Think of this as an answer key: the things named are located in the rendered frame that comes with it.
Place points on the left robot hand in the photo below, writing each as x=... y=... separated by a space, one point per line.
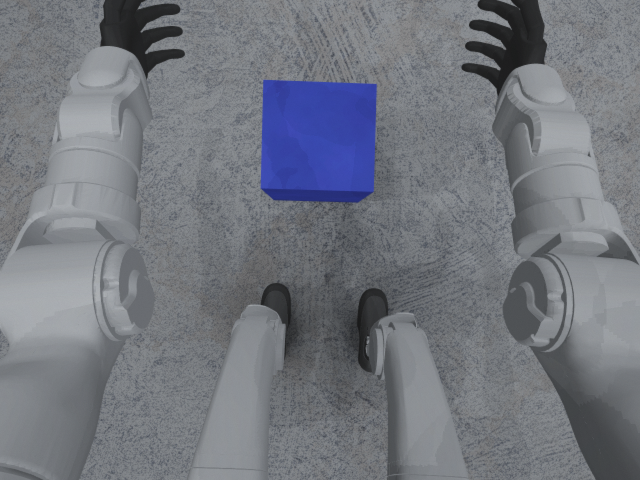
x=122 y=25

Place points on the right robot forearm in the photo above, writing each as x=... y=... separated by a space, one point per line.
x=553 y=175

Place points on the robot right foot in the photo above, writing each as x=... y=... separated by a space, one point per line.
x=373 y=306

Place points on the left robot forearm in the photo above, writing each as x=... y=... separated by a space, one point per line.
x=95 y=158

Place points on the right robot upper arm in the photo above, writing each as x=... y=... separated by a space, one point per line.
x=580 y=315

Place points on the right robot hand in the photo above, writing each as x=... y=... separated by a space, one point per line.
x=524 y=43

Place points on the left robot thigh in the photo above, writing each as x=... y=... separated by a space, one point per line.
x=234 y=440

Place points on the left robot upper arm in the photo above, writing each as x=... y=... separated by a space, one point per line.
x=66 y=310

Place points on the carton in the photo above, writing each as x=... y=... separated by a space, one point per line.
x=318 y=140

